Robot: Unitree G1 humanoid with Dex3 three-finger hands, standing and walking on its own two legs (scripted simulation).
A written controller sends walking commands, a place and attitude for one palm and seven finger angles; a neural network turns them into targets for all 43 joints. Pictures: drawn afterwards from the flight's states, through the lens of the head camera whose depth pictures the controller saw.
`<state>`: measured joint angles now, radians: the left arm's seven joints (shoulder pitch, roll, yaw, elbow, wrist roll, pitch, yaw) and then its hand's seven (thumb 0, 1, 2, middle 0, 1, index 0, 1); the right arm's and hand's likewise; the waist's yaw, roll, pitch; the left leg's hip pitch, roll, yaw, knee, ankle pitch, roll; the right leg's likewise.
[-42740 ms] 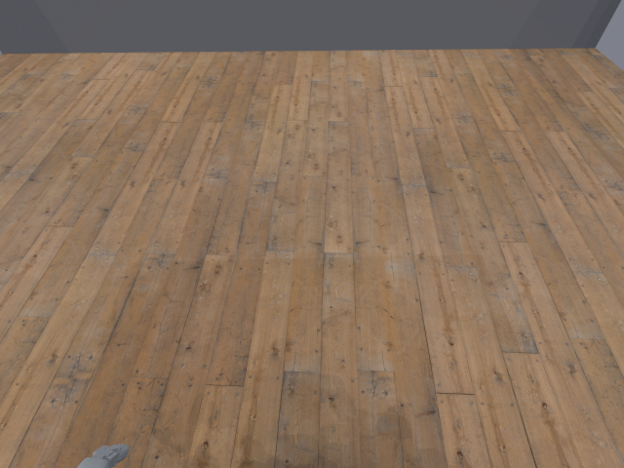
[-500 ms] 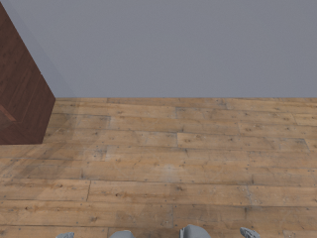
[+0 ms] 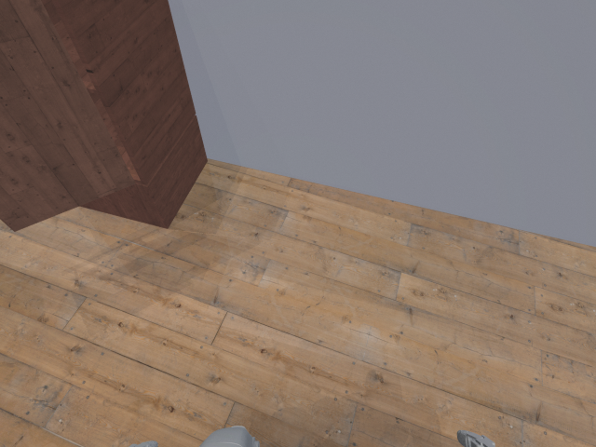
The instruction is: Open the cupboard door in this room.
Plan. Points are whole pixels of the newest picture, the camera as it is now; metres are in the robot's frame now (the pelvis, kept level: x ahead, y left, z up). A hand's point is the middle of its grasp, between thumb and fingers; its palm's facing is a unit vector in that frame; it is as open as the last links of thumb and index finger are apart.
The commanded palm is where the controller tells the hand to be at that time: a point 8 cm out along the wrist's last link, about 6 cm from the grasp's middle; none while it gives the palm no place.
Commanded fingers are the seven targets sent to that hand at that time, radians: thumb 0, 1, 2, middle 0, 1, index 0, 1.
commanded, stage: turn to face it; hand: left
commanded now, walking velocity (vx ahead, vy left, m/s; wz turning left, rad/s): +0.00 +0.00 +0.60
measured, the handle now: out of the picture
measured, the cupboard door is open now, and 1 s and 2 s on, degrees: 48 48 48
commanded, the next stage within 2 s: take the last steps up to it in 1.04 s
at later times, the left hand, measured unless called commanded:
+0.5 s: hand out of the picture +0.04 +0.20 -0.15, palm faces +0.29 -0.92 -0.28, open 7.4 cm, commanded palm none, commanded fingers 0.00 0.90 0.90 -0.20 -0.30 -0.20 -0.30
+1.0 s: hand out of the picture -0.03 +0.21 -0.16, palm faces +0.51 -0.83 -0.25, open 7.4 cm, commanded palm none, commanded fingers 0.00 0.90 0.90 -0.20 -0.30 -0.20 -0.30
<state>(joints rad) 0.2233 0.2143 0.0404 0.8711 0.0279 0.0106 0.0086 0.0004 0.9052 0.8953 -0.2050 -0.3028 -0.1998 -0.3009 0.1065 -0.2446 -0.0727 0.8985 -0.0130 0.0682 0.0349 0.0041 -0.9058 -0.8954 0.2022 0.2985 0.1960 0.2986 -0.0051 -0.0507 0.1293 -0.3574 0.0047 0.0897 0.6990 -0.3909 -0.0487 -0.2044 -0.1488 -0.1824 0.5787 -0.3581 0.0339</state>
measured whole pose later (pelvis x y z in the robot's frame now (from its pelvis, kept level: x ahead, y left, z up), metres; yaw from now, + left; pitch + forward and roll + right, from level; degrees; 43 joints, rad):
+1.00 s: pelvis +0.01 -0.02 +0.00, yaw +30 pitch +0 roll -1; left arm 0.18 0.24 0.06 0.92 0.02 0.05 0.01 0.00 0.91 0.90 -0.20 -0.30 -0.19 -0.30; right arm 0.16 -0.20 -0.04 0.93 -0.03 0.03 0.00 0.00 -0.90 -0.89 0.21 0.30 0.20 0.30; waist 0.00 0.00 0.08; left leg -0.30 -0.01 -0.03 0.51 -0.22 0.02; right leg -0.35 -0.04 -0.03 0.76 -0.42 0.05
